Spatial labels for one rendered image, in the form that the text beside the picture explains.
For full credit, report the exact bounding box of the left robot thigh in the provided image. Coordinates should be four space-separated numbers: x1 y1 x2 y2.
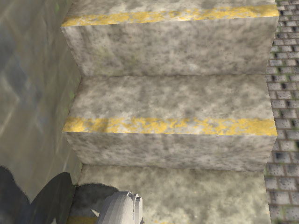
95 191 143 224

